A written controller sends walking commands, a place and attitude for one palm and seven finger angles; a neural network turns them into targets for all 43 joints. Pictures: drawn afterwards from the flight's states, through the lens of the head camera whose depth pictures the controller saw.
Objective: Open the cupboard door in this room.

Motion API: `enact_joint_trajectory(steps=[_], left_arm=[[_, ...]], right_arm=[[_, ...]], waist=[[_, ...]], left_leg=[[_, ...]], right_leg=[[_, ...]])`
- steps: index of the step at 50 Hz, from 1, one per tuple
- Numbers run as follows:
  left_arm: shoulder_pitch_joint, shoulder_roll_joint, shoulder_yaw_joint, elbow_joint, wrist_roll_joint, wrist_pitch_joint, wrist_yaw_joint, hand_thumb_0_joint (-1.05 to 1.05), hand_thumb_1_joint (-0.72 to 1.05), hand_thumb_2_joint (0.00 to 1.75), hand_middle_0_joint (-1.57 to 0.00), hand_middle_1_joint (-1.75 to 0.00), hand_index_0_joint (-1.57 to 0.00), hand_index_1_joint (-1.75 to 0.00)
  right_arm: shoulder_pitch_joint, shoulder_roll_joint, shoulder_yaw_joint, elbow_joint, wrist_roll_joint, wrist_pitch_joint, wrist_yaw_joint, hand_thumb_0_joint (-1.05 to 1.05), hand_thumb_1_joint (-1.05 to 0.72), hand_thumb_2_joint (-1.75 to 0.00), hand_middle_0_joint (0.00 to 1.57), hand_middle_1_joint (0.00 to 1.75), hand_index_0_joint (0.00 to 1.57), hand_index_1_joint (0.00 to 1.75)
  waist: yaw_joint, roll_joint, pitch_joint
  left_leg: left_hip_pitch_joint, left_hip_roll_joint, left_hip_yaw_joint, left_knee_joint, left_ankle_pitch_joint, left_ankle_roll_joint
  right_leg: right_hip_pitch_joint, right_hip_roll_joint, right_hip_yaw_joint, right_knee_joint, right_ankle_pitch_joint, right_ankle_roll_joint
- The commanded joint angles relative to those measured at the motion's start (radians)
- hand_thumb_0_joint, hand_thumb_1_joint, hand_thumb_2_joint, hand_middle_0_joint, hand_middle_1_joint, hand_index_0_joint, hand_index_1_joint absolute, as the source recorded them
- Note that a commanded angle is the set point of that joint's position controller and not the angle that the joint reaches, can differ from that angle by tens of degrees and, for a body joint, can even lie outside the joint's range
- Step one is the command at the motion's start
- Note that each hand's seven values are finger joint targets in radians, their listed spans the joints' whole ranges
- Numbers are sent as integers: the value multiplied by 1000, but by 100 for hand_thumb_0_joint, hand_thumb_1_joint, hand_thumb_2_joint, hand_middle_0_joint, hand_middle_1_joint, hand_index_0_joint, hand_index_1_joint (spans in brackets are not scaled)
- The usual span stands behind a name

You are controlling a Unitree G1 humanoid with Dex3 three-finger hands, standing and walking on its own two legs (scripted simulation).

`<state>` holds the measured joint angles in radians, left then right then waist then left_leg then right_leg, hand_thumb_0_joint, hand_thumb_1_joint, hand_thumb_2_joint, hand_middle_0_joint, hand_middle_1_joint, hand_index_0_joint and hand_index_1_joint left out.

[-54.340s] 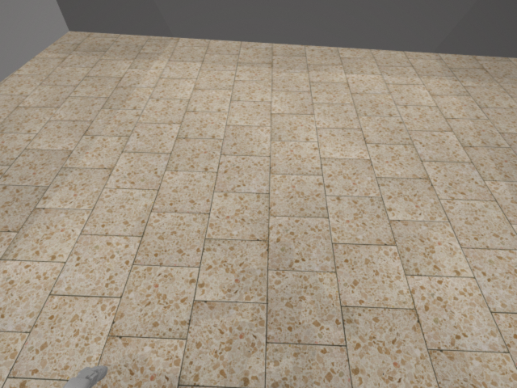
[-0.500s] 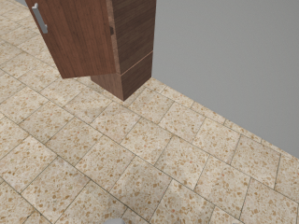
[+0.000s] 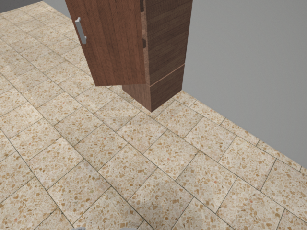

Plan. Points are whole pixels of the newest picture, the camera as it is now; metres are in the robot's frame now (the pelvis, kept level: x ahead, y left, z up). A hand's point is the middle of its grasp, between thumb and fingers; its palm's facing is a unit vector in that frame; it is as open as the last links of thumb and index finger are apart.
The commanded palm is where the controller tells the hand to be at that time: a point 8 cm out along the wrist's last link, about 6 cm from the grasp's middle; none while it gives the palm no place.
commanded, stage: take the last steps up to it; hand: left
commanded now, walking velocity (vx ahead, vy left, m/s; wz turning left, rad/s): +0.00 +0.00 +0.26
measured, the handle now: (81, 30) +1.04 +0.44 -0.01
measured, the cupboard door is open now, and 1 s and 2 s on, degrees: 49 49 49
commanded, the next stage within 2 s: come to a stop and stand still in 1.54 s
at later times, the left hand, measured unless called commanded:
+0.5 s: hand out of the picture -0.02 +0.26 -0.18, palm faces +0.20 -0.96 -0.18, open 7.4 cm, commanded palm none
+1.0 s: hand (86, 161) +0.36 +0.28 -0.16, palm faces +0.06 -0.99 -0.15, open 7.4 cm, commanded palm none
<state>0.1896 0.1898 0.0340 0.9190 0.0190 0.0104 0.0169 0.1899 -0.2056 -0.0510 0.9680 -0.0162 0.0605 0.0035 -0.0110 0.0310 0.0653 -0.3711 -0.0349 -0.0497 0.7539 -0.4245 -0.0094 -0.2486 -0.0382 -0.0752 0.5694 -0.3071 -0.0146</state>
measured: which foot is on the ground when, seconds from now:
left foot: up 0.00-0.38, down 0.40-0.96, up 0.98-1.00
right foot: down 0.00-0.40, up 0.42-0.94, down 0.96-1.00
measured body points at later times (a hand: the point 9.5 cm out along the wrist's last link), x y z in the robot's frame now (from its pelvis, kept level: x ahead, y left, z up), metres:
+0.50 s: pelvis +0.05 +0.08 +0.00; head +0.07 +0.11 +0.45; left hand -0.03 +0.32 -0.16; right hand +0.16 -0.15 -0.13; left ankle +0.03 +0.15 -0.73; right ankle +0.01 -0.07 -0.67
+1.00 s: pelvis +0.23 +0.10 -0.01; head +0.27 +0.10 +0.44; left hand +0.36 +0.33 -0.15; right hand +0.09 -0.09 -0.15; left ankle +0.05 +0.16 -0.70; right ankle +0.29 +0.03 -0.73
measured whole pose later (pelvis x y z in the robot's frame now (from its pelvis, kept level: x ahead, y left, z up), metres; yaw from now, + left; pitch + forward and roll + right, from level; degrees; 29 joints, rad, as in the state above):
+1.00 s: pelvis +0.23 +0.10 -0.01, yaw +6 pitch -1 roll +0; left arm 0.06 0.15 0.03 0.95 0.01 -0.05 -0.01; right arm 0.53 -0.09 0.00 1.21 -0.01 -0.04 -0.03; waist -0.06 0.00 0.09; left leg -0.03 -0.02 0.11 0.74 -0.50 0.03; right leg -0.37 0.00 -0.13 0.64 -0.25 -0.10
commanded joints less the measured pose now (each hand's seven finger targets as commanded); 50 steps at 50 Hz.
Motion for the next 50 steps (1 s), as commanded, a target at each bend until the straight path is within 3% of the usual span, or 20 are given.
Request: enact_joint_trajectory(steps=[1,4,8,12,16,17,18,19,20,21,22,25,30,42,44,46,47,48,49,50], left_arm=[[17,173,43,-54,1,-20,13,0,90,90,-20,-30,-20,-30],[58,149,43,-42,2,-33,10,0,90,90,-20,-30,-20,-30],[182,163,56,21,8,-50,6,0,90,90,-20,-30,-20,-30],[219,182,66,63,13,-56,-2,0,90,90,-20,-30,-20,-30],[163,194,70,73,15,-51,-10,0,90,90,-20,-30,-20,-30],[134,194,71,71,12,-47,-13,0,90,90,-20,-30,-20,-30],[116,174,66,68,8,-42,-18,0,90,90,-20,-30,-20,-30],[97,125,56,48,4,-35,-24,0,90,90,-20,-30,-20,-30],[48,70,39,0,1,-34,-26,0,90,90,-20,-30,-20,-30],[-26,77,34,-17,7,-38,-23,0,90,90,-20,-30,-20,-30],[-26,70,33,-4,11,-41,-24,0,90,90,-20,-30,-20,-30],[38,64,31,60,11,-37,-35,0,90,90,-20,-30,-20,-30],[55,49,26,75,5,-27,-31,0,90,90,-20,-30,-20,-30],[-212,13,8,-28,-3,-29,-37,0,90,90,-20,-30,-20,-30],[-158,21,9,-22,-3,-35,-34,0,90,90,-20,-30,-20,-30],[7,46,22,21,-2,-46,-27,0,90,90,-20,-30,-20,-30],[147,75,39,64,-1,-53,-23,0,90,90,-20,-30,-20,-30],[305,160,62,104,5,-65,-11,0,90,90,-20,-30,-20,-30],[338,210,69,120,-10,-62,-7,0,90,90,-20,-30,-20,-30],[250,191,64,94,-21,-57,1,0,90,90,-20,-30,-20,-30]], right_arm=[[-24,-104,-42,-53,-1,-7,2,0,-90,-90,20,30,20,30],[-6,-75,-32,-33,-1,-16,10,0,-90,-90,20,30,20,30],[-89,-60,-27,-48,-4,-31,22,0,-90,-90,20,30,20,30],[-126,-49,-19,-59,-3,-43,30,0,-90,-90,20,30,20,30],[-47,-38,-12,-39,0,-62,34,0,-90,-90,20,30,20,30],[15,-43,-12,-17,-1,-67,30,0,-90,-90,20,30,20,30],[88,-77,-20,7,-1,-72,23,0,-90,-90,20,30,20,30],[203,-152,-41,31,-8,-78,10,0,-90,-90,20,30,20,30],[320,-237,-58,48,-19,-80,-2,0,-90,-90,20,30,20,30],[337,-238,-54,61,-16,-76,-16,0,-90,-90,20,30,20,30],[280,-191,-36,50,-16,-84,-19,0,-90,-90,20,30,20,30],[176,-104,-3,25,-10,-114,-27,0,-90,-90,20,30,20,30],[242,-74,7,75,-1,-142,-35,0,-90,-90,20,30,20,30],[409,-46,29,185,-16,-139,-51,0,-90,-90,20,30,20,30],[407,-57,29,198,-14,-137,-54,0,-90,-90,20,30,20,30],[383,-73,23,197,-6,-134,-55,0,-90,-90,20,30,20,30],[340,-79,17,182,6,-136,-53,0,-90,-90,20,30,20,30],[323,-58,11,154,21,-140,-43,0,-90,-90,20,30,20,30],[330,-28,9,132,27,-141,-43,0,-90,-90,20,30,20,30],[260,-39,3,118,21,-128,-35,0,-90,-90,20,30,20,30]], waist=[[14,-247,-8],[24,-212,-35],[86,-166,-25],[102,-187,-1],[50,-215,-10],[14,-194,-11],[-20,-80,-31],[-79,129,-62],[-123,361,-65],[-126,211,-27],[-90,150,-7],[-14,53,27],[14,30,-15],[-40,29,85],[-13,59,51],[61,44,-27],[127,30,-88],[181,-99,-200],[147,-196,-253],[127,-78,-112]], left_leg=[[-153,37,-1,394,-26,-20],[-158,50,35,330,33,-37],[-200,67,74,171,10,-43],[-184,79,96,44,2,-36],[54,50,152,-177,62,-15],[187,27,183,-258,129,-13],[349,23,175,-311,125,-8],[475,175,-43,-399,-36,50],[485,384,-368,-557,-151,154],[416,434,-386,-591,-122,217],[378,401,-342,-583,-58,226],[300,316,-162,-579,236,177],[388,264,-13,-544,710,155],[438,287,34,-490,917,135],[432,276,51,-407,1124,120],[385,241,72,-219,1242,79],[241,210,93,-49,1139,55],[0,98,146,239,715,30],[-160,-10,137,576,-147,11],[-214,62,24,613,-115,36]], right_leg=[[37,-287,237,-308,208,-133],[124,-259,151,-298,253,-100],[237,-316,196,-339,111,-116],[238,-350,199,-357,38,-134],[84,-319,104,-304,-50,-95],[-11,-283,58,-268,-115,-65],[-138,-237,13,-183,-178,-31],[-293,-144,-69,38,-239,13],[-434,-24,-136,352,-331,52],[-485,-52,-11,496,-304,21],[-500,-85,27,561,-224,6],[-432,-108,56,598,-20,13],[-420,-65,34,536,80,28],[-357,-18,-22,199,108,-32],[-229,35,-63,138,53,-59],[5,81,-77,38,87,-83],[248,47,-35,-10,188,-109],[506,-182,265,-36,352,-214],[544,-436,597,-177,499,-336],[365,-424,562,-276,279,-329]])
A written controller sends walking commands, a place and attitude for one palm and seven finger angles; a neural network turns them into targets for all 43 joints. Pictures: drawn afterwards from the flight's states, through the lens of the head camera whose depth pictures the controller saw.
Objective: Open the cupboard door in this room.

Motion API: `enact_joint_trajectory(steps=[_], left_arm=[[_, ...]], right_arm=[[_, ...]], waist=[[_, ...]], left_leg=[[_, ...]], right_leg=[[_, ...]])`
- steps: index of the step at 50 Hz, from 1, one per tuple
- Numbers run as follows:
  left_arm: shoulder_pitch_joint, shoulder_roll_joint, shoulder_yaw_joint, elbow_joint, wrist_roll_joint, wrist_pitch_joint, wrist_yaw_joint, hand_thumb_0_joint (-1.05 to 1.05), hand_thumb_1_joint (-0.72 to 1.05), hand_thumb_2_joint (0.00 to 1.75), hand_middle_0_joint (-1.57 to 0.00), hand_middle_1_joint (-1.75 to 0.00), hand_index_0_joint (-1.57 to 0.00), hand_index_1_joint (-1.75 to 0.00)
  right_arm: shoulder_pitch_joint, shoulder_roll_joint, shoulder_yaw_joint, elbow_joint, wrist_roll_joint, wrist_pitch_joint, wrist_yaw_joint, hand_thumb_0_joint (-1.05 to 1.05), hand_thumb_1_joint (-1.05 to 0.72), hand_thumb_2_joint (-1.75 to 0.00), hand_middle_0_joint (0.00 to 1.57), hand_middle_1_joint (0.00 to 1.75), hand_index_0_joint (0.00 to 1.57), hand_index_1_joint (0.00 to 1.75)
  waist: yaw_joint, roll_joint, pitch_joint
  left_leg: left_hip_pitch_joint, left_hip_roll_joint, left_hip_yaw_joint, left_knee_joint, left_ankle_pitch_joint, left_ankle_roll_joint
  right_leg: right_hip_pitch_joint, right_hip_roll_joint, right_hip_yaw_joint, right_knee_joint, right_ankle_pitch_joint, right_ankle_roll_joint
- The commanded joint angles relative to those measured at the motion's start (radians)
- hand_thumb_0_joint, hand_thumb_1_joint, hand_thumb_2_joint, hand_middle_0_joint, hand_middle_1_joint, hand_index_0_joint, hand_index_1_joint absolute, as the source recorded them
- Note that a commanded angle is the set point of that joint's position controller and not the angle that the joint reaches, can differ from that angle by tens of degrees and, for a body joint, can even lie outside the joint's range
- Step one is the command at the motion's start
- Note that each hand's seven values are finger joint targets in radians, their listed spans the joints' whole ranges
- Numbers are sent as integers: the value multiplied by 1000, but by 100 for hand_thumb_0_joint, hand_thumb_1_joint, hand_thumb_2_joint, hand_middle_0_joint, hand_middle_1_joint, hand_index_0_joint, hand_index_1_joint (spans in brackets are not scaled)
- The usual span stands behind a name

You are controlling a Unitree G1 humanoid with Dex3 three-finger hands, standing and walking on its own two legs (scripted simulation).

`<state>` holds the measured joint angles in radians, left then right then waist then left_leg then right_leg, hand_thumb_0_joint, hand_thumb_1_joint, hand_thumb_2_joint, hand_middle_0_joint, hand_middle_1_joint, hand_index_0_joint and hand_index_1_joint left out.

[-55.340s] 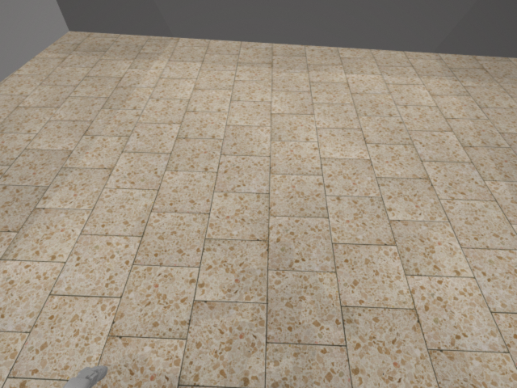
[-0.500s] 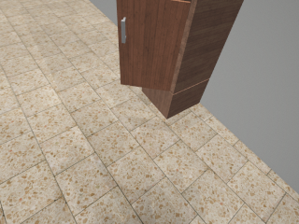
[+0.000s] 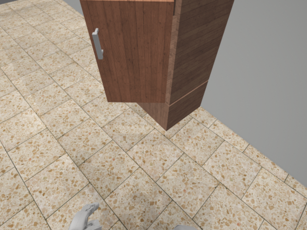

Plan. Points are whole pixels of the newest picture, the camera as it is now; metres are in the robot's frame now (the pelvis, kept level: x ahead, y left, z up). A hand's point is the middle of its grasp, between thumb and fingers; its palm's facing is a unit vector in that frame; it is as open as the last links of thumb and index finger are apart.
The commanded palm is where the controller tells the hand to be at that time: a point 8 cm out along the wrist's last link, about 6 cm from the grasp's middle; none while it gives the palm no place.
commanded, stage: take the last steps up to it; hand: left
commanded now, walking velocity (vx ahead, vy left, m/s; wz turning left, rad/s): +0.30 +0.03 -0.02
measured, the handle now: (98, 44) +0.85 +0.25 +0.01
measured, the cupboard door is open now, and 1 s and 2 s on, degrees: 49 49 49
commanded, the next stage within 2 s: come to a stop and stand still in 0.54 s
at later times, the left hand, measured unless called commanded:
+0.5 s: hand out of the picture +0.12 +0.21 -0.17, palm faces +0.08 -0.99 -0.14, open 7.3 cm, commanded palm none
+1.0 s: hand (97, 151) +0.40 +0.21 -0.15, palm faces -0.02 -0.97 -0.22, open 7.3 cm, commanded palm none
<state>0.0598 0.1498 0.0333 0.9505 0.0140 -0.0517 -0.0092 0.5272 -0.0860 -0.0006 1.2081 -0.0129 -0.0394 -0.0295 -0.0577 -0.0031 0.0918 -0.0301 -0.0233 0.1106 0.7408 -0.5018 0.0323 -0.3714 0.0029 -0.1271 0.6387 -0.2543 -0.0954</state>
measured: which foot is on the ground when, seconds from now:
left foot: up 0.00-0.40, down 0.42-1.00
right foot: down 0.00-0.42, up 0.44-0.74, down 0.76-1.00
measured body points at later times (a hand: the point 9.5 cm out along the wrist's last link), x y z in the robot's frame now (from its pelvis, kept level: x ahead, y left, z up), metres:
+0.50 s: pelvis +0.20 +0.05 +0.01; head +0.23 +0.07 +0.46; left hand +0.11 +0.26 -0.15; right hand +0.33 -0.18 -0.12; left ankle +0.25 +0.15 -0.72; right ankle +0.08 -0.06 -0.66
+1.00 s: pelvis +0.29 +0.03 +0.02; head +0.33 +0.03 +0.46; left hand +0.40 +0.26 -0.13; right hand +0.27 -0.20 -0.14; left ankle +0.26 +0.15 -0.70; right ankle +0.31 -0.08 -0.72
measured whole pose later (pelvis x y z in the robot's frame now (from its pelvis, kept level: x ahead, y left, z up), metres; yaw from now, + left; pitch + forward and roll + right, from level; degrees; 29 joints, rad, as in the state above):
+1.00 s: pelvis +0.29 +0.03 +0.02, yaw -1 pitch +0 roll +1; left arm 0.11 0.17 0.03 1.01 0.01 0.00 0.04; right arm 0.26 -0.16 -0.03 1.10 -0.01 0.05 -0.03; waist -0.03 -0.01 0.09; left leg -0.24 0.03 0.09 0.67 -0.45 -0.04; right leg -0.28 -0.06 -0.10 0.56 -0.26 -0.02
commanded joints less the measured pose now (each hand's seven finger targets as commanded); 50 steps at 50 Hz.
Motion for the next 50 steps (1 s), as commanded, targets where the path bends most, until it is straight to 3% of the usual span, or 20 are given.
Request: enact_joint_trajectory(steps=[1,5,16,18,19,20,21,22,23,26,30,34,37,38,39,40,42,44,47,50], left_arm=[[294,178,54,45,-14,4,31,0,90,90,-20,-30,-20,-30],[218,72,23,43,-3,-22,26,0,90,90,-20,-30,-20,-30],[351,135,32,143,7,-31,15,0,90,90,-20,-30,-20,-30],[344,145,35,150,6,-26,17,0,90,90,-20,-30,-20,-30],[322,142,34,147,3,-23,17,0,90,90,-20,-30,-20,-30],[337,114,28,134,-2,-21,14,0,90,90,-20,-30,-20,-30],[351,65,14,113,-10,-24,9,0,90,90,-20,-30,-20,-30],[305,79,13,89,-5,-23,16,0,90,90,-20,-30,-20,-30],[272,95,17,84,-1,-16,20,0,90,90,-20,-30,-20,-30],[277,51,20,101,8,10,7,0,90,90,-20,-30,-20,-30],[300,23,16,97,7,29,4,0,90,90,-20,-30,-20,-30],[237,21,10,72,7,33,8,0,90,90,-20,-30,-20,-30],[307,84,16,100,7,31,21,0,90,90,-20,-30,-20,-30],[293,137,17,93,9,23,26,0,90,90,-20,-30,-20,-30],[252,187,18,88,5,24,27,0,90,90,-20,-30,-20,-30],[211,206,14,75,3,33,26,0,90,90,-20,-30,-20,-30],[184,183,17,67,-5,36,39,0,90,90,-20,-30,-20,-30],[194,196,24,63,-5,45,48,0,90,90,-20,-30,-20,-30],[215,229,41,65,0,54,59,0,90,90,-20,-30,-20,-30],[169,231,54,44,10,64,66,0,90,90,-20,-30,-20,-30]], right_arm=[[-151,-122,-48,-143,12,-19,5,0,-90,-90,20,30,20,30],[-88,-59,-42,-124,-13,18,25,0,-90,-90,20,30,20,30],[-418,-106,-49,-240,-8,-9,50,0,-90,-90,20,30,20,30],[-375,-128,-52,-225,-10,-16,44,0,-90,-90,20,30,20,30],[-279,-157,-57,-194,-14,-23,35,0,-90,-90,20,30,20,30],[-152,-229,-71,-160,-22,-32,25,0,-90,-90,20,30,20,30],[-29,-329,-94,-139,-31,-33,15,0,-90,-90,20,30,20,30],[-9,-335,-87,-138,-21,-18,6,0,-90,-90,20,30,20,30],[-80,-302,-78,-158,-18,-15,5,0,-90,-90,20,30,20,30],[-235,-205,-45,-199,-13,-30,-5,0,-90,-90,20,30,20,30],[-242,-200,-40,-189,-12,-35,-4,0,-90,-90,20,30,20,30],[-260,-199,-45,-190,-18,-20,-8,0,-90,-90,20,30,20,30],[-290,-185,-40,-181,-4,0,-11,0,-90,-90,20,30,20,30],[-272,-160,-36,-180,5,9,-7,0,-90,-90,20,30,20,30],[-227,-151,-33,-170,9,20,-1,0,-90,-90,20,30,20,30],[-188,-145,-34,-150,11,31,3,0,-90,-90,20,30,20,30],[-178,-159,-37,-126,7,42,-3,0,-90,-90,20,30,20,30],[-166,-182,-49,-129,9,53,-9,0,-90,-90,20,30,20,30],[-201,-164,-52,-153,11,70,-8,0,-90,-90,20,30,20,30],[-242,-151,-61,-175,13,84,-9,0,-90,-90,20,30,20,30]], waist=[[138,-25,-24],[33,-94,-3],[100,-120,4],[64,-100,-15],[13,-55,-57],[-30,66,-149],[-61,260,-241],[-60,213,-248],[-33,114,-171],[44,133,-36],[77,125,-87],[76,48,-65],[117,-12,-114],[100,-86,-112],[65,-117,-109],[43,-72,-110],[49,-125,-165],[62,-157,-176],[95,-192,-176],[96,-166,-150]], left_leg=[[-584,90,-145,586,53,-6],[-438,138,-98,370,205,-40],[-428,81,-21,-113,270,-55],[-282,47,8,-215,303,-44],[-121,30,12,-286,341,-30],[105,154,-124,-293,425,20],[259,410,-430,-343,570,144],[235,472,-492,-390,667,210],[101,454,-429,-413,600,210],[-140,355,-260,-489,559,151],[-172,292,-129,-491,637,131],[-227,289,-125,-431,681,130],[-242,183,-66,-292,531,17],[-276,115,-49,-260,365,-29],[-261,79,-34,-260,233,-54],[-196,70,-40,-269,204,-56],[-157,104,-41,-263,437,-57],[-177,94,-32,-188,495,-62],[-316,45,-21,-39,39,-83],[-346,50,-68,26,-62,-83]], right_leg=[[337,-408,539,-394,127,-195],[84,-256,215,-459,156,-75],[282,-272,216,-375,361,-66],[247,-250,186,-288,410,-39],[196,-210,134,-158,461,-14],[53,-138,85,58,326,28],[-138,-17,-9,361,-214,72],[-199,-23,79,534,-346,63],[-208,-65,109,594,-305,59],[-164,-122,126,532,-161,86],[-51,-110,81,331,-95,98],[86,-77,53,63,-21,108],[258,-95,104,-195,270,109],[267,-179,234,-227,458,66],[234,-280,275,-228,553,-2],[170,-302,239,-224,510,-19],[234,-226,194,-134,702,1],[279,-248,177,-108,869,-5],[376,-353,265,-151,1086,-103],[346,-378,265,-182,1012,-135]])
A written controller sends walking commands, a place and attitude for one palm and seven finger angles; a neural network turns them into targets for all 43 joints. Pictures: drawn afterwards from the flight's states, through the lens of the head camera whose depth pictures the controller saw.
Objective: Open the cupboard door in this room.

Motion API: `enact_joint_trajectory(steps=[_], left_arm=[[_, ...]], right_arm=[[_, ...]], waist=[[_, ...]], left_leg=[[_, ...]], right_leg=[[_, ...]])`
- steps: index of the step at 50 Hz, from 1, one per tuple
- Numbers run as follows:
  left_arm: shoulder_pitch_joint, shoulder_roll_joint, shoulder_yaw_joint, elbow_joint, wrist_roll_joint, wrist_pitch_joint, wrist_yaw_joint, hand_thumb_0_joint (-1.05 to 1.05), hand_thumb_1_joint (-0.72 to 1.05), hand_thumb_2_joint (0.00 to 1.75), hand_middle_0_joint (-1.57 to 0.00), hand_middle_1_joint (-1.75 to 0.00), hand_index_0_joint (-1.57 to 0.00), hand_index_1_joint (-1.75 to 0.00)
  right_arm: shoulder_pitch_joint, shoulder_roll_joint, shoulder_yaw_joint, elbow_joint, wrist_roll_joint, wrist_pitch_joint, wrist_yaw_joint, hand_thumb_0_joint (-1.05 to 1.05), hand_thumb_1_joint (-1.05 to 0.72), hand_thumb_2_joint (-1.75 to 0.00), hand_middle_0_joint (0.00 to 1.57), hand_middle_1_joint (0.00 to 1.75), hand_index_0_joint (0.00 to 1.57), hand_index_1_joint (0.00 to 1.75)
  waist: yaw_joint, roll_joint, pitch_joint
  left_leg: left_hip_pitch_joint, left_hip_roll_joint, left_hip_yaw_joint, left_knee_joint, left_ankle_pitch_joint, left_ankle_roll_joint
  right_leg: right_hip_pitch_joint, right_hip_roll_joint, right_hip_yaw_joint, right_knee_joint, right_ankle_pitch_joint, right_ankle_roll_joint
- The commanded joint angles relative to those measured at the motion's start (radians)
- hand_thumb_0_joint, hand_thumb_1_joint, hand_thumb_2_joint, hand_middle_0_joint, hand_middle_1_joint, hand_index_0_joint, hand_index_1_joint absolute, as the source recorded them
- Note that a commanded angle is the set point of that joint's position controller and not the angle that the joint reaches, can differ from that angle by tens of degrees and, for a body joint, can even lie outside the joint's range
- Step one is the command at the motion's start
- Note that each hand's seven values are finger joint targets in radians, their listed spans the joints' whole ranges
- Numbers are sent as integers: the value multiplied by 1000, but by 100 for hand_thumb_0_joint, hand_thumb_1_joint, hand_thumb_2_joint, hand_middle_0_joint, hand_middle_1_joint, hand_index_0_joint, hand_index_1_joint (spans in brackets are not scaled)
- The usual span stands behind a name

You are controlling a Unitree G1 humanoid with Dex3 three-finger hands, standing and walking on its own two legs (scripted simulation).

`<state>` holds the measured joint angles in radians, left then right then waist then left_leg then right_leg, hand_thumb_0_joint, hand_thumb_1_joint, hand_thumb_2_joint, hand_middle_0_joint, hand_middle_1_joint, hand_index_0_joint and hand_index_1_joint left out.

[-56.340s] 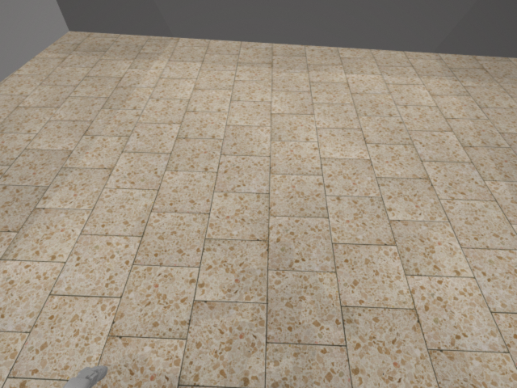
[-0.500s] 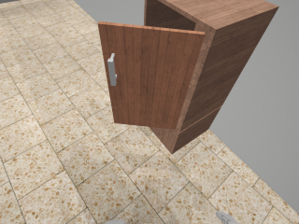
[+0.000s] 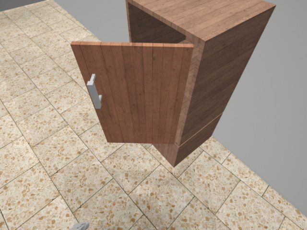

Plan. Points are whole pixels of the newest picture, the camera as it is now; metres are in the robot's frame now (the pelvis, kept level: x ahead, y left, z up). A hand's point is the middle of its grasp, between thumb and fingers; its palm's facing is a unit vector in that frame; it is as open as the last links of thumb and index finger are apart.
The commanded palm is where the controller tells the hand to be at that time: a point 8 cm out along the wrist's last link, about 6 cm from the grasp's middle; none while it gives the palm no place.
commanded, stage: come to a stop and stand still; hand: left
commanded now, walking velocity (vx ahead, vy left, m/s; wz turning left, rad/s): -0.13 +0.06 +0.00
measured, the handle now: (95, 91) +0.55 +0.23 -0.01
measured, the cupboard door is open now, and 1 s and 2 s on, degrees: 49 49 49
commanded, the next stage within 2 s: look again from close up in 1.52 s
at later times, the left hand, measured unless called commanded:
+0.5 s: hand out of the picture -0.04 +0.21 -0.17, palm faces +0.01 -0.98 -0.21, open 7.4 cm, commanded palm none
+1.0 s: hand out of the picture -0.05 +0.14 -0.17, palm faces +0.03 -0.99 -0.16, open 7.3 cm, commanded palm none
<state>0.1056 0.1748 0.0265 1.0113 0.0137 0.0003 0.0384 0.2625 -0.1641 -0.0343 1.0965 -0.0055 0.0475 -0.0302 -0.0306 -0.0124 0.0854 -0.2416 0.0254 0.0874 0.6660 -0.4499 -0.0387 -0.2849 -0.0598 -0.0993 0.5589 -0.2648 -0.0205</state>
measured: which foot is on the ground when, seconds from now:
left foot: down 0.00-1.00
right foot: down 0.00-0.12, up 0.14-0.42, down 0.44-1.00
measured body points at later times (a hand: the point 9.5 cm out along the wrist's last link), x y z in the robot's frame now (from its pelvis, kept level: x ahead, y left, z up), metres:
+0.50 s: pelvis -0.04 +0.02 +0.00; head -0.02 +0.02 +0.45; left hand -0.04 +0.26 -0.15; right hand +0.01 -0.21 -0.15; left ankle +0.00 +0.12 -0.73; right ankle -0.09 -0.10 -0.74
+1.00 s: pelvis -0.03 -0.01 +0.01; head -0.01 -0.01 +0.46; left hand -0.05 +0.20 -0.16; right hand -0.08 -0.22 -0.15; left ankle +0.00 +0.12 -0.73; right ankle -0.09 -0.10 -0.73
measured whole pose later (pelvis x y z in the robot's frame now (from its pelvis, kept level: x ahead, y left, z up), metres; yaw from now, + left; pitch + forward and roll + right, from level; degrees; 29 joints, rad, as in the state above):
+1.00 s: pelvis -0.03 -0.01 +0.01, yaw +0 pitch -1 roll +0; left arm 0.30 0.12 0.00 1.14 0.00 -0.01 0.04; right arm 0.32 -0.11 -0.01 1.19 -0.02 0.01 -0.04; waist -0.02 -0.02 0.05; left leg -0.22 0.05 0.07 0.42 -0.18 -0.02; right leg -0.06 0.02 -0.05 0.39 -0.32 -0.04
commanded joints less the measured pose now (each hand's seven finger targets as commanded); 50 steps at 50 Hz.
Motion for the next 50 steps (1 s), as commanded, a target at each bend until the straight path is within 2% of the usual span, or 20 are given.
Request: enact_joint_trajectory(steps=[1,3,4,5,6,7,8,9,11,13,15,18,20,22,24,25,26,35,43,50], left_arm=[[97,204,62,-27,11,14,15,0,90,90,-20,-30,-20,-30],[51,193,60,-40,8,21,10,0,90,90,-20,-30,-20,-30],[39,179,56,-47,1,26,6,0,90,90,-20,-30,-20,-30],[48,131,49,-61,-5,35,-1,0,90,90,-20,-30,-20,-30],[52,75,41,-71,-11,45,-4,0,90,90,-20,-30,-20,-30],[45,85,43,-76,-6,54,-2,0,90,90,-20,-30,-20,-30],[64,83,44,-65,3,61,-4,0,90,90,-20,-30,-20,-30],[81,76,45,-51,8,61,-10,0,90,90,-20,-30,-20,-30],[113,70,42,-25,6,50,-18,0,90,90,-20,-30,-20,-30],[129,58,32,-11,5,34,-25,0,90,90,-20,-30,-20,-30],[114,56,24,-10,0,28,-25,0,90,90,-20,-30,-20,-30],[155,51,18,7,0,22,-26,0,90,90,-20,-30,-20,-30],[214,58,18,31,3,14,-24,0,90,90,-20,-30,-20,-30],[225,91,17,43,6,7,-17,0,90,90,-20,-30,-20,-30],[207,110,7,43,2,1,-17,0,90,90,-20,-30,-20,-30],[206,95,5,57,0,-9,-15,0,90,90,-20,-30,-20,-30],[204,81,-1,64,-4,-13,-12,0,90,90,-20,-30,-20,-30],[242,64,-10,95,-7,-8,-5,0,90,90,-20,-30,-20,-30],[270,39,-11,109,-11,-15,2,0,90,90,-20,-30,-20,-30],[280,32,-8,112,-11,-18,7,0,90,90,-20,-30,-20,-30]], right_arm=[[35,-71,-27,-63,6,-1,-6,0,-90,-90,20,30,20,30],[86,-57,-29,-48,4,-2,-1,0,-90,-90,20,30,20,30],[117,-66,-29,-39,-2,-5,1,0,-90,-90,20,30,20,30],[110,-114,-34,-50,-13,-13,1,0,-90,-90,20,30,20,30],[76,-179,-45,-83,-25,-20,-3,0,-90,-90,20,30,20,30],[24,-193,-45,-108,-30,-21,-7,0,-90,-90,20,30,20,30],[-20,-166,-36,-117,-28,-30,-8,0,-90,-90,20,30,20,30],[-46,-152,-29,-124,-28,-38,-13,0,-90,-90,20,30,20,30],[-60,-138,-18,-119,-27,-46,-17,0,-90,-90,20,30,20,30],[-41,-140,-19,-107,-25,-53,-18,0,-90,-90,20,30,20,30],[8,-155,-27,-88,-24,-56,-18,0,-90,-90,20,30,20,30],[20,-163,-37,-68,-19,-55,-16,0,-90,-90,20,30,20,30],[17,-164,-37,-64,-10,-54,-15,0,-90,-90,20,30,20,30],[0,-120,-29,-65,-3,-51,-10,0,-90,-90,20,30,20,30],[0,-85,-16,-52,-6,-53,3,0,-90,-90,20,30,20,30],[5,-84,-14,-41,-10,-54,1,0,-90,-90,20,30,20,30],[10,-95,-12,-28,-9,-55,0,0,-90,-90,20,30,20,30],[49,-66,5,31,-8,-45,-1,0,-90,-90,20,30,20,30],[87,-46,10,52,-8,-51,-9,0,-90,-90,20,30,20,30],[104,-41,11,63,-8,-58,-15,0,-90,-90,20,30,20,30]], waist=[[56,-154,-149],[18,-147,-153],[-1,-111,-148],[7,66,-130],[13,278,-88],[14,243,-61],[35,173,-49],[47,169,-20],[54,153,-23],[41,122,-58],[11,131,-95],[9,115,-111],[23,69,-119],[16,-33,-56],[2,3,-51],[0,-73,-78],[1,-103,-74],[15,4,64],[27,-2,22],[27,-7,-13]], left_leg=[[-107,0,-46,49,-73,-13],[14,0,-24,-114,127,-12],[105,14,-21,-210,269,-4],[117,123,-160,-297,340,43],[-25,296,-357,-422,378,141],[-134,334,-371,-459,303,216],[-177,309,-331,-480,161,216],[-169,271,-312,-480,136,198],[-92,240,-275,-466,132,184],[27,236,-247,-440,227,187],[104,252,-264,-423,306,192],[138,241,-245,-373,372,182],[99,194,-204,-323,366,135],[37,95,-116,-275,249,68],[106,52,-81,-272,268,47],[131,66,-80,-253,325,49],[138,78,-85,-255,344,52],[74,70,-90,-313,250,44],[85,79,-86,-294,331,44],[95,87,-85,-276,419,44]], right_leg=[[239,-291,218,-94,957,-194],[138,-239,169,-74,693,-133],[47,-197,138,-51,480,-82],[-52,-99,85,23,168,-21],[-77,8,22,166,-184,34],[-33,28,106,318,-280,20],[-17,21,134,390,-268,7],[-56,18,145,402,-228,7],[-82,21,144,368,-181,15],[-91,17,115,262,-177,24],[-63,16,98,163,-198,27],[-2,29,78,0,-132,22],[93,29,82,-176,25,15],[73,-51,194,-260,39,-22],[-5,-93,200,-270,4,-40],[13,-60,190,-256,62,-28],[23,-57,174,-254,89,-21],[-2,-46,175,-293,-42,-20],[62,-46,161,-287,48,-25],[116,-49,146,-253,200,-25]])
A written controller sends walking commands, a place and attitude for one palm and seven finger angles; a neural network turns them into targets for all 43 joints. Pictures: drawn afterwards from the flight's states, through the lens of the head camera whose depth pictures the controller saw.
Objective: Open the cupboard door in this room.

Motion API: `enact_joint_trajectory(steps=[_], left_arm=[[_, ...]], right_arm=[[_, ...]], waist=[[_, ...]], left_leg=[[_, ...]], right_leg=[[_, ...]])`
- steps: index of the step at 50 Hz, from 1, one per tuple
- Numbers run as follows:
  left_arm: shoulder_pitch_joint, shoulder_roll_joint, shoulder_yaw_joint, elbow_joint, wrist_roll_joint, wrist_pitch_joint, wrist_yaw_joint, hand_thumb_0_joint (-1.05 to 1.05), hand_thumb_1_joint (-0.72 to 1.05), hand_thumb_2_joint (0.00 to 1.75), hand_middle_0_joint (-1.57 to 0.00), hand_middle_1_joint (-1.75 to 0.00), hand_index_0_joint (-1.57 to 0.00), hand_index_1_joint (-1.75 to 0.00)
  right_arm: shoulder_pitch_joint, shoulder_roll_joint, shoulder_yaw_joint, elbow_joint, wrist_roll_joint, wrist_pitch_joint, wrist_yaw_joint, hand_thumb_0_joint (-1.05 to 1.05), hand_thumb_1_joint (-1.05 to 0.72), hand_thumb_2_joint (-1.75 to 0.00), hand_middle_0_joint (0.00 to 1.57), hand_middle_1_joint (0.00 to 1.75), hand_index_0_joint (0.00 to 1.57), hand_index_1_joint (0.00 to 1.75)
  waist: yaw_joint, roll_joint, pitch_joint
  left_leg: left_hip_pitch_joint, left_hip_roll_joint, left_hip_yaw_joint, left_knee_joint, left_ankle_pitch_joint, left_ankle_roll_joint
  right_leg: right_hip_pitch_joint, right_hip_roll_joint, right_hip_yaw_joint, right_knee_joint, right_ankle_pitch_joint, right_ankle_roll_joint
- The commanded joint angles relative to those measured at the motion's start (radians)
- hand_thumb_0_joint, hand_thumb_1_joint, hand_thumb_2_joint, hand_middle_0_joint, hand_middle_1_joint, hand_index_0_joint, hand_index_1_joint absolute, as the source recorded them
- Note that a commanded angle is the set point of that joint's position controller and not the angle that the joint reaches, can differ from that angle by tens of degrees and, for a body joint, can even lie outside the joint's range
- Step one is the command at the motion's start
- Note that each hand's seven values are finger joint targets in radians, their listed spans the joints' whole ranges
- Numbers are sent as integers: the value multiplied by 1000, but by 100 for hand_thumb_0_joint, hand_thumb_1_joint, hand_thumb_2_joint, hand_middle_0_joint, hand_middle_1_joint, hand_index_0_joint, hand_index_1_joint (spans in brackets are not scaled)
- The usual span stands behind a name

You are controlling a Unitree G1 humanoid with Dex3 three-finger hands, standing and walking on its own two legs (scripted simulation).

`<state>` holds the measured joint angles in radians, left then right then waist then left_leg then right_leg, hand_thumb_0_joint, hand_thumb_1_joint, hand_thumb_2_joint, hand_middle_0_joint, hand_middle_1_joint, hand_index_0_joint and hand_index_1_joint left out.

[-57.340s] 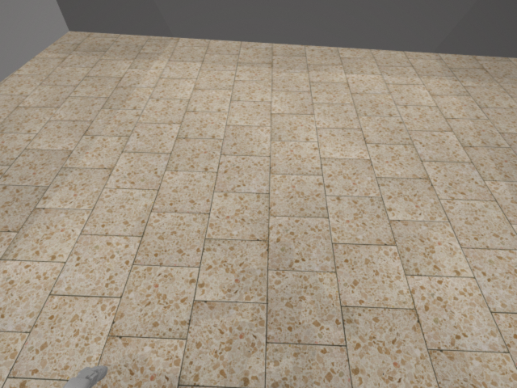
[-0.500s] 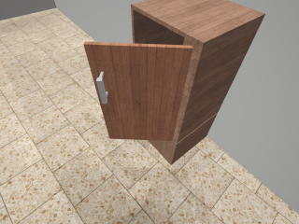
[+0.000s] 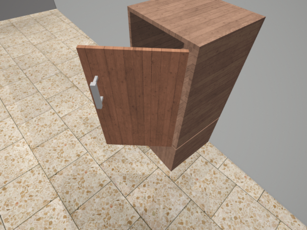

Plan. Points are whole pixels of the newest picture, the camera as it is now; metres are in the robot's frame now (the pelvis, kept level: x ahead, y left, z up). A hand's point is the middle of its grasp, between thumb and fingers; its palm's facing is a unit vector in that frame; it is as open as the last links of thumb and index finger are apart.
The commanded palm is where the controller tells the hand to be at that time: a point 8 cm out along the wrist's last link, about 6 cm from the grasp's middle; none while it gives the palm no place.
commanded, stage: come to a stop and stand still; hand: left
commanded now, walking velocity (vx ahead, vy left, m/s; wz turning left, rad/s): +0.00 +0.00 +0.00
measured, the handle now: (97, 92) +0.58 +0.24 -0.02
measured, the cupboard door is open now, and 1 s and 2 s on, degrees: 49 49 49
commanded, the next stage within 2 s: look again from close up in 0.52 s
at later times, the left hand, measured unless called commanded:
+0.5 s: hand out of the picture +0.01 +0.15 -0.18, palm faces +0.04 -0.98 -0.17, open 7.4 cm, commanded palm none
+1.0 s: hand out of the picture +0.04 +0.22 -0.18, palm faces -0.02 -0.97 -0.23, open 7.4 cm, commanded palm none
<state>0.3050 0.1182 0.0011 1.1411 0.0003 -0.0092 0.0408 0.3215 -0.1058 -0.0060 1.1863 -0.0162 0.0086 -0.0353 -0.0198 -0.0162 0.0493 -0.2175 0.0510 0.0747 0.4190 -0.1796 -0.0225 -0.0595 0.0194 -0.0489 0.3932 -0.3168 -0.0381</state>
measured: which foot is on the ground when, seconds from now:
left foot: down 0.00-1.00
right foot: down 0.00-1.00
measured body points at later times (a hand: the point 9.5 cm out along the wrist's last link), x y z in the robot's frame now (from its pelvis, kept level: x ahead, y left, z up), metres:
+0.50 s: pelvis +0.03 -0.01 +0.00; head +0.04 +0.00 +0.45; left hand +0.01 +0.20 -0.17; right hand +0.03 -0.23 -0.16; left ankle +0.03 +0.13 -0.74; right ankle -0.06 -0.09 -0.74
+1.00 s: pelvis +0.00 +0.04 -0.01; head +0.00 +0.04 +0.44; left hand +0.04 +0.27 -0.16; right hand +0.02 -0.20 -0.16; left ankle +0.03 +0.13 -0.74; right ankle -0.06 -0.09 -0.74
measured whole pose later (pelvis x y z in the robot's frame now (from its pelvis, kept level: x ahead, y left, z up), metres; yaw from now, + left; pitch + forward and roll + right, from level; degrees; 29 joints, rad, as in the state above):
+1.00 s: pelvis +0.00 +0.04 -0.01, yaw -2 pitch -2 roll +0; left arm 0.28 0.18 -0.01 1.02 0.01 -0.01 0.05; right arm 0.26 -0.17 0.00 1.04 -0.02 0.00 -0.03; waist -0.01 0.01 0.02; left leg -0.28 0.01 0.08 0.57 -0.27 0.04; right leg -0.12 -0.01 -0.01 0.53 -0.39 0.01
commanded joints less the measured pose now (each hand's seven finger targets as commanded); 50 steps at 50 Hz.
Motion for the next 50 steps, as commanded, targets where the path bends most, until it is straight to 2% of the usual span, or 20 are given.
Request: enact_joint_trajectory(steps=[1,4,10,13,17,30,31,32,33,34,36,37,38,39,40,41,43,45,47,50], left_arm=[[83,84,18,-16,3,-8,5,0,90,90,-20,-30,-20,-30],[85,84,19,-15,5,-8,6,0,90,90,-20,-30,-20,-30],[92,92,21,-17,7,-10,8,0,90,90,-20,-30,-20,-30],[95,90,19,-14,9,-9,9,0,90,90,-20,-30,-20,-30],[90,100,20,-16,7,-9,8,0,90,90,-20,-30,-20,-30],[86,118,19,-18,7,-10,7,0,90,90,-20,-30,-20,-30],[167,140,17,-14,29,-51,48,0,90,90,-20,-30,-20,-30],[117,182,29,-66,29,-56,40,0,90,90,-20,-30,-20,-30],[84,194,33,-85,30,-63,32,0,90,90,-20,-30,-20,-30],[75,184,22,-86,26,-61,28,0,90,90,-20,-30,-20,-30],[81,152,20,-111,16,-58,27,0,90,90,-20,-30,-20,-30],[90,136,18,-119,12,-52,29,0,90,90,-20,-30,-20,-30],[89,129,17,-125,14,-43,30,0,90,90,-20,-30,-20,-30],[90,124,15,-129,11,-32,29,0,90,90,-20,-30,-20,-30],[90,125,15,-130,14,-23,27,0,90,90,-20,-30,-20,-30],[94,127,14,-126,14,-17,25,0,90,90,-20,-30,-20,-30],[86,133,12,-128,18,-11,19,0,90,90,-20,-30,-20,-30],[67,143,11,-136,15,-5,15,0,90,90,-20,-30,-20,-30],[50,147,9,-143,15,1,10,0,90,90,-20,-30,-20,-30],[46,158,9,-150,17,5,5,0,90,90,-20,-30,-20,-30]], right_arm=[[42,-97,-18,-26,3,-19,-11,0,-90,-90,20,30,20,30],[37,-94,-17,-26,3,-18,-12,0,-90,-90,20,30,20,30],[20,-99,-18,-32,4,-21,-15,0,-90,-90,20,30,20,30],[4,-99,-15,-36,5,-18,-16,0,-90,-90,20,30,20,30],[-5,-110,-16,-38,3,-18,-16,0,-90,-90,20,30,20,30],[-19,-127,-14,-49,5,-20,-19,0,-90,-90,20,30,20,30],[-137,-156,-16,-142,13,-38,0,0,-90,-90,20,30,20,30],[-72,-92,-10,-176,10,-29,10,0,-90,-90,20,30,20,30],[-71,-94,-14,-180,-3,-28,10,0,-90,-90,20,30,20,30],[-14,-98,-15,-174,2,-31,8,0,-90,-90,20,30,20,30],[34,-134,-19,-177,4,-44,6,0,-90,-90,20,30,20,30],[38,-158,-22,-180,4,-48,1,0,-90,-90,20,30,20,30],[42,-167,-20,-181,3,-50,-1,0,-90,-90,20,30,20,30],[17,-169,-17,-182,4,-45,-5,0,-90,-90,20,30,20,30],[-6,-165,-14,-188,5,-41,-6,0,-90,-90,20,30,20,30],[-24,-160,-11,-197,5,-37,-6,0,-90,-90,20,30,20,30],[-37,-153,-9,-203,3,-34,-1,0,-90,-90,20,30,20,30],[-36,-165,-10,-201,2,-32,2,0,-90,-90,20,30,20,30],[-36,-177,-12,-201,1,-31,5,0,-90,-90,20,30,20,30],[-42,-189,-14,-203,-2,-30,10,0,-90,-90,20,30,20,30]], waist=[[17,2,25],[16,-12,40],[17,-9,9],[19,-26,39],[17,-2,25],[19,-3,3],[54,21,46],[-6,-17,19],[-2,12,-5],[-27,-37,-62],[-25,-97,-159],[-15,-68,-169],[-6,-3,-154],[6,66,-108],[17,102,-54],[24,74,-11],[26,42,48],[21,8,39],[22,16,67],[25,36,78]], left_leg=[[74,61,-72,-28,151,28],[70,61,-69,-24,156,27],[97,61,-61,-5,221,27],[97,62,-56,-7,211,28],[109,61,-56,-10,223,24],[127,61,-51,0,275,23],[25,38,21,272,229,11],[-91,2,-33,260,-128,36],[-89,-19,3,207,-154,47],[-49,-16,1,162,-111,50],[36,10,-45,139,180,67],[74,42,-66,157,324,79],[86,64,-81,162,426,88],[82,78,-100,152,447,95],[51,84,-115,134,427,97],[10,81,-124,115,339,95],[-35,60,-120,82,217,85],[-31,57,-125,50,116,82],[-56,60,-147,-6,-10,85],[-89,60,-172,-64,-147,88]], right_leg=[[-111,-127,97,-86,258,-8],[-109,-128,93,-83,291,-5],[-81,-134,89,-64,417,1],[-94,-132,85,-75,428,6],[-83,-135,88,-72,433,7],[-45,-136,85,-72,522,10],[-155,-196,188,-74,984,100],[-53,-227,172,6,1029,43],[-7,-238,159,61,1200,8],[6,-204,114,105,1126,-22],[14,-144,91,171,941,-11],[-25,-125,90,167,805,-5],[-52,-108,79,167,662,-3],[-96,-92,77,147,477,-1],[-126,-81,77,117,331,-1],[-140,-76,87,85,246,-5],[-159,-83,96,59,205,-8],[-172,-80,100,54,122,-4],[-196,-72,94,42,-1,0],[-200,-68,88,38,-67,0]])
